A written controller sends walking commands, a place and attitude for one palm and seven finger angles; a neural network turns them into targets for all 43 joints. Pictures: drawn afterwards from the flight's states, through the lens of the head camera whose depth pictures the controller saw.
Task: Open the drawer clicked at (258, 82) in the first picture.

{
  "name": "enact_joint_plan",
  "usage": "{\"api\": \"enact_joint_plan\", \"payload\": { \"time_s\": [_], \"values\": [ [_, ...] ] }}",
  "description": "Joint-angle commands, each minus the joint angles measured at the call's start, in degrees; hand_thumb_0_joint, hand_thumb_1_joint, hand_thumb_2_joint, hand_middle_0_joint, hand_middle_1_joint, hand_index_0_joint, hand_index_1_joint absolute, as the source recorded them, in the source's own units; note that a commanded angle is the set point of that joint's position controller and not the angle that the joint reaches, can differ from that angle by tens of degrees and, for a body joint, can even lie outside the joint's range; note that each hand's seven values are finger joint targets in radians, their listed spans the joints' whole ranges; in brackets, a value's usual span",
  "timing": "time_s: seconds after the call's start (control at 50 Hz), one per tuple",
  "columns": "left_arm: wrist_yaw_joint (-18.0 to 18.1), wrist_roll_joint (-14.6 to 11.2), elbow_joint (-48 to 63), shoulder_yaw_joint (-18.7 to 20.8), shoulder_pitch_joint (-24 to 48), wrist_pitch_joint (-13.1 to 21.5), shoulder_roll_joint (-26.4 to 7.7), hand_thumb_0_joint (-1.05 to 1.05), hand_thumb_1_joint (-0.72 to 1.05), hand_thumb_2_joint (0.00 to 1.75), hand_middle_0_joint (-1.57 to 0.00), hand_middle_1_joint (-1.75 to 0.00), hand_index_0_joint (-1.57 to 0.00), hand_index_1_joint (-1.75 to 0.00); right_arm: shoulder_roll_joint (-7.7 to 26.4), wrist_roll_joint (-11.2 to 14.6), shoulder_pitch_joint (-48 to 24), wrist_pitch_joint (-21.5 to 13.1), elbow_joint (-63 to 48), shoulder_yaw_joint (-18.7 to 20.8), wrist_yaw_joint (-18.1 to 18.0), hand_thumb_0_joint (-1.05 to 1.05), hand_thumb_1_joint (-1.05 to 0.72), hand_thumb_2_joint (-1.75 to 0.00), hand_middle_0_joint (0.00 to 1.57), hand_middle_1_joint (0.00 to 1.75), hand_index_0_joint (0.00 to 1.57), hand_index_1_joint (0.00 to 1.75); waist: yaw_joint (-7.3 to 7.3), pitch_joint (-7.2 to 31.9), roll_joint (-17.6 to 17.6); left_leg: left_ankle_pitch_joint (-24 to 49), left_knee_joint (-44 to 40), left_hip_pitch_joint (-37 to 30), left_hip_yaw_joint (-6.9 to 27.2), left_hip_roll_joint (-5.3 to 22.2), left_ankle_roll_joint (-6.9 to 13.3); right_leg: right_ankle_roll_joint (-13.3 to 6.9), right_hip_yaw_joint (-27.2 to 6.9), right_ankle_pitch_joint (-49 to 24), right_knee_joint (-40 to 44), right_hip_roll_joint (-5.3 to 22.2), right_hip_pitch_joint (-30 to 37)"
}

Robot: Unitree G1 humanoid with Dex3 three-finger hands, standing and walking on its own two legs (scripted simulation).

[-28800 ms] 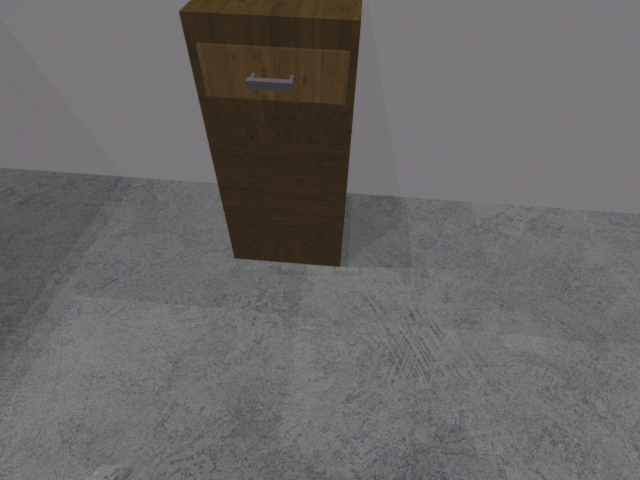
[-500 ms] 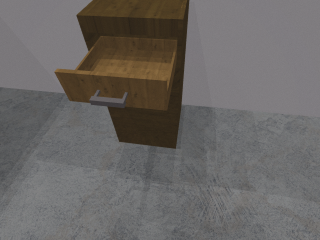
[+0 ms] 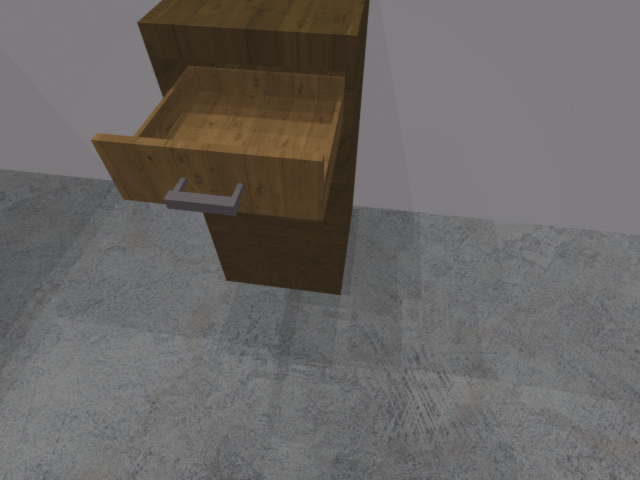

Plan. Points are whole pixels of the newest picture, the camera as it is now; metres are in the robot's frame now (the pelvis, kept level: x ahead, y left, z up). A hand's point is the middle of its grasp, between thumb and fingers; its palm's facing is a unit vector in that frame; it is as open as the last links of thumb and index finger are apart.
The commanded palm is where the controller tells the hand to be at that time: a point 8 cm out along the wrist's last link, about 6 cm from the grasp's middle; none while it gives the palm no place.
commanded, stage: look to check the result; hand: left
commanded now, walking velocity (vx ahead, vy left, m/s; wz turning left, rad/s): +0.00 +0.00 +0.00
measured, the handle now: (206, 194) +0.55 +0.23 +0.01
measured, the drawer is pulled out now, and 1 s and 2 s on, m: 0.29 0.29 0.29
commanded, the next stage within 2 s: stand and wait in 0.42 s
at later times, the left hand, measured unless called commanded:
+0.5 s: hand out of the picture +0.02 +0.17 -0.17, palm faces +0.03 -0.98 -0.21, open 7.3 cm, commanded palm none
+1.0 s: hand out of the picture +0.04 +0.17 -0.17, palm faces +0.02 -0.98 -0.21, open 7.3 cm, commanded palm none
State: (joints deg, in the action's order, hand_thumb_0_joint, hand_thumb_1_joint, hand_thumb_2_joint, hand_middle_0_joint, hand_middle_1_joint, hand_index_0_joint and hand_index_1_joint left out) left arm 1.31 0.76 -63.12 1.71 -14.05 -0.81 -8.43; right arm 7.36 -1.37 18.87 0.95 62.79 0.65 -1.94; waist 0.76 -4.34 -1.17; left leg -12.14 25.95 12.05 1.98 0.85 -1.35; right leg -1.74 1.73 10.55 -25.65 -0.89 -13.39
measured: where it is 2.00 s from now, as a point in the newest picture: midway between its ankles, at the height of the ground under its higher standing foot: outside the picture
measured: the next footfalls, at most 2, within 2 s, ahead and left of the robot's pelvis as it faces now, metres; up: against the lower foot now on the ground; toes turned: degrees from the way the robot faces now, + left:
none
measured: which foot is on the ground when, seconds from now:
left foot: down 0.00-1.00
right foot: down 0.00-1.00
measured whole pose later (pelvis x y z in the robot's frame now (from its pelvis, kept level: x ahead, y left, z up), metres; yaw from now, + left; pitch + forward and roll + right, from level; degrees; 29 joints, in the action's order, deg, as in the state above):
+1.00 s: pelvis +0.02 +0.00 +0.00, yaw +0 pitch -2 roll +0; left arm 1.4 0.6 -64.2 1.4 -12.9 -0.2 -8.7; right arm 7.9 -1.1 15.7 0.6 63.6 0.5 -2.2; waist 0.4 -4.8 -1.2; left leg -12.9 23.1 8.8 1.7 1.5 -1.8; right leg -2.0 1.5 11.4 -23.4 -1.5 -10.5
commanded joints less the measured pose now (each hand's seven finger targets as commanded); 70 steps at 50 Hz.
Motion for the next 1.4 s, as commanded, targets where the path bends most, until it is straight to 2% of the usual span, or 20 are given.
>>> {"api": "enact_joint_plan", "payload": {
  "time_s": [0.0, 0.06, 0.12, 0.16, 0.24, 0.32, 0.4, 0.46, 0.5, 0.54, 0.6, 0.7, 0.78, 0.86, 0.88, 0.96, 1.08, 1.24, 1.32, 1.38],
  "values": [
    [0.51, -0.22, 1.53, 1.45, -3.53, 0.99, -6.37, 0.0, 0.9, 0.9, -0.2, -0.3, -0.2, -0.3, 4.49, 0.33, 4.61, -0.81, -1.09, 0.97, -0.33, 0.0, -0.9, -0.9, 0.2, 0.3, 0.2, 0.3, -0.29, 0.53, -0.03, 2.57, -4.84, 0.87, 2.46, 3.24, 3.07, -1.88, -5.5, 5.05, 7.14, 5.77, 0.7],
    [0.54, -0.28, 1.21, 1.35, -3.7, 1.07, -6.3, 0.0, 0.9, 0.9, -0.2, -0.3, -0.2, -0.3, 4.72, 0.43, 4.2, -0.89, -0.98, 0.92, -0.44, 0.0, -0.9, -0.9, 0.2, 0.3, 0.2, 0.3, -0.34, 0.81, 0.42, 3.21, -5.15, 0.55, 2.41, 3.49, 2.97, -1.76, -5.27, 3.05, 6.93, 5.77, 1.53],
    [0.56, -0.24, 0.78, 1.19, -3.7, 0.92, -6.24, 0.0, 0.9, 0.9, -0.2, -0.3, -0.2, -0.3, 4.49, 0.43, 3.63, -0.6, -0.85, 0.9, -0.44, 0.0, -0.9, -0.9, 0.2, 0.3, 0.2, 0.3, -0.33, -1.59, 0.18, 1.72, -5.44, 0.87, 2.33, 3.37, 2.91, -1.64, -5.28, 5.23, 7.82, 5.72, -0.06],
    [0.56, -0.26, 0.72, 1.19, -3.84, 0.99, -6.2, 0.0, 0.9, 0.9, -0.2, -0.3, -0.2, -0.3, 4.63, 0.38, 3.72, -0.65, -0.82, 0.86, -0.43, 0.0, -0.9, -0.9, 0.2, 0.3, 0.2, 0.3, -0.24, -0.89, -0.62, 1.82, -5.61, 0.4, 2.35, 3.4, 2.97, -1.73, -5.72, 4.97, 7.84, 5.64, 0.3],
    [0.58, -0.22, 0.55, 1.16, -3.91, 1.1, -6.13, 0.0, 0.9, 0.9, -0.2, -0.3, -0.2, -0.3, 4.82, 0.43, 3.28, -0.8, -0.81, 0.94, -0.45, 0.0, -0.9, -0.9, 0.2, 0.3, 0.2, 0.3, -0.26, -0.03, 0.75, 2.75, -5.8, -0.33, 2.39, 3.72, 3.01, -1.52, -5.34, 3.1, 7.41, 5.56, 0.9],
    [0.61, -0.19, 0.47, 1.09, -3.57, 1.09, -6.03, 0.0, 0.9, 0.9, -0.2, -0.3, -0.2, -0.3, 4.96, 0.42, 2.64, -0.76, -0.75, 0.92, -0.46, 0.0, -0.9, -0.9, 0.2, 0.3, 0.2, 0.3, -0.28, -1.05, -0.21, 2.45, -6.03, -0.14, 2.27, 3.76, 2.88, -1.42, -5.25, 3.22, 7.53, 5.56, 0.5],
    [0.61, -0.14, 0.5, 1.21, -3.48, 1.21, -6.49, 0.0, 0.9, 0.9, -0.2, -0.3, -0.2, -0.3, 4.94, 0.49, 2.54, -0.81, -0.73, 0.96, -0.4, 0.0, -0.9, -0.9, 0.2, 0.3, 0.2, 0.3, -0.23, -0.05, 1.65, 3.4, -5.81, -0.72, 2.05, 3.71, 2.83, -1.4, -5.24, 2.42, 7.59, 5.72, 1.32],
    [0.62, -0.2, 0.53, 1.18, -3.38, 1.33, -6.53, 0.0, 0.9, 0.9, -0.2, -0.3, -0.2, -0.3, 5.27, 0.5, 2.02, -0.89, -0.67, 1.02, -0.44, 0.0, -0.9, -0.9, 0.2, 0.3, 0.2, 0.3, -0.29, 0.41, 1.38, 4.6, -5.67, -1.43, 1.84, 3.63, 2.75, -1.4, -5.27, 0.2, 7.46, 5.93, 1.9],
    [0.66, -0.18, 0.63, 1.14, -3.11, 1.28, -6.41, 0.0, 0.9, 0.9, -0.2, -0.3, -0.2, -0.3, 5.04, 0.43, 1.87, -0.74, -0.54, 0.98, -0.41, 0.0, -0.9, -0.9, 0.2, 0.3, 0.2, 0.3, -0.29, -0.93, -0.34, 3.66, -5.8, -0.97, 1.77, 3.59, 2.67, -1.46, -5.52, 1.76, 7.98, 5.84, 1.06],
    [0.59, -0.21, 0.5, 1.19, -3.24, 1.28, -6.63, 0.0, 0.9, 0.9, -0.2, -0.3, -0.2, -0.3, 5.07, 0.41, 1.94, -0.73, -0.47, 0.92, -0.38, 0.0, -0.9, -0.9, 0.2, 0.3, 0.2, 0.3, -0.37, -0.73, 0.86, 3.48, -5.83, -0.74, 1.71, 3.47, 2.63, -1.45, -5.51, 2.28, 8.32, 5.94, 1.56],
    [0.61, -0.19, 0.63, 1.16, -2.89, 1.23, -6.74, 0.0, 0.9, 0.9, -0.2, -0.3, -0.2, -0.3, 5.07, 0.37, 1.96, -0.61, -0.52, 1.0, -0.32, 0.0, -0.9, -0.9, 0.2, 0.3, 0.2, 0.3, -0.23, -0.89, 0.35, 2.96, -5.77, -1.15, 1.62, 3.46, 2.6, -1.44, -5.69, 3.6, 8.6, 5.8, 0.9],
    [0.6, -0.24, 0.62, 1.22, -2.75, 1.4, -7.06, 0.0, 0.9, 0.9, -0.2, -0.3, -0.2, -0.3, 5.31, 0.42, 1.84, -0.75, -0.54, 1.02, -0.37, 0.0, -0.9, -0.9, 0.2, 0.3, 0.2, 0.3, -0.35, 0.44, 1.37, 4.95, -5.39, -1.74, 1.45, 3.49, 2.49, -1.43, -5.3, 0.08, 8.12, 6.0, 2.38],
    [0.68, -0.22, 0.77, 1.2, -2.67, 1.41, -6.89, 0.0, 0.9, 0.9, -0.2, -0.3, -0.2, -0.3, 5.58, 0.46, 1.63, -0.77, -0.42, 1.07, -0.46, 0.0, -0.9, -0.9, 0.2, 0.3, 0.2, 0.3, -0.35, 0.41, -0.18, 5.35, -5.5, -1.97, 1.51, 3.59, 2.42, -1.53, -5.53, -0.93, 7.93, 5.8, 2.48],
    [0.64, -0.38, 0.59, 1.14, -2.55, 1.4, -6.97, 0.0, 0.9, 0.9, -0.2, -0.3, -0.2, -0.3, 5.57, 0.44, 1.56, -0.86, -0.23, 0.94, -0.53, 0.0, -0.9, -0.9, 0.2, 0.3, 0.2, 0.3, -0.45, 0.82, -0.07, 6.08, -5.91, -2.05, 1.52, 3.84, 2.39, -1.5, -5.21, -3.01, 7.5, 5.96, 3.58],
    [0.68, -0.27, 0.55, 1.12, -2.65, 1.38, -6.85, 0.0, 0.9, 0.9, -0.2, -0.3, -0.2, -0.3, 5.51, 0.53, 1.45, -0.77, -0.3, 0.94, -0.54, 0.0, -0.9, -0.9, 0.2, 0.3, 0.2, 0.3, -0.46, -0.11, -0.33, 5.49, -5.85, -1.98, 1.39, 3.86, 2.34, -1.48, -5.19, -1.89, 7.81, 5.81, 2.59],
    [0.61, -0.36, 0.58, 1.14, -2.66, 1.42, -7.11, 0.0, 0.9, 0.9, -0.2, -0.3, -0.2, -0.3, 5.68, 0.45, 1.5, -0.85, -0.22, 0.92, -0.51, 0.0, -0.9, -0.9, 0.2, 0.3, 0.2, 0.3, -0.49, 0.84, 1.19, 5.77, -6.02, -2.2, 1.42, 3.84, 2.41, -1.39, -5.3, -2.39, 7.86, 5.91, 3.62],
    [0.68, -0.23, 0.69, 1.11, -2.51, 1.4, -6.95, 0.0, 0.9, 0.9, -0.2, -0.3, -0.2, -0.3, 5.71, 0.5, 1.27, -0.72, -0.2, 1.05, -0.47, 0.0, -0.9, -0.9, 0.2, 0.3, 0.2, 0.3, -0.38, -0.55, 0.57, 4.76, -6.09, -2.23, 1.42, 3.7, 2.38, -1.36, -5.69, -0.17, 8.55, 5.73, 2.18],
    [0.61, -0.35, 0.53, 1.12, -2.47, 1.48, -7.16, 0.0, 0.9, 0.9, -0.2, -0.3, -0.2, -0.3, 5.92, 0.5, 0.66, -0.96, -0.21, 1.05, -0.54, 0.0, -0.9, -0.9, 0.2, 0.3, 0.2, 0.3, -0.47, 1.17, 0.08, 6.46, -6.3, -3.06, 1.33, 4.04, 2.36, -1.22, -5.23, -3.79, 7.61, 5.95, 3.62],
    [0.65, -0.31, 0.54, 1.12, -2.49, 1.53, -7.16, 0.0, 0.9, 0.9, -0.2, -0.3, -0.2, -0.3, 5.93, 0.51, 0.56, -0.91, -0.19, 1.08, -0.56, 0.0, -0.9, -0.9, 0.2, 0.3, 0.2, 0.3, -0.46, 0.92, 1.18, 6.5, -6.31, -3.05, 1.36, 4.01, 2.37, -1.19, -5.28, -4.18, 7.78, 5.89, 3.79],
    [0.69, -0.25, 0.65, 1.19, -2.38, 1.61, -7.25, 0.0, 0.9, 0.9, -0.2, -0.3, -0.2, -0.3, 6.24, 0.58, 0.4, -1.01, -0.23, 1.14, -0.61, 0.0, -0.9, -0.9, 0.2, 0.3, 0.2, 0.3, -0.42, 1.13, 0.0, 7.22, -6.32, -3.45, 1.43, 4.15, 2.34, -1.23, -5.26, -5.03, 7.45, 5.79, 3.65]
  ]
}}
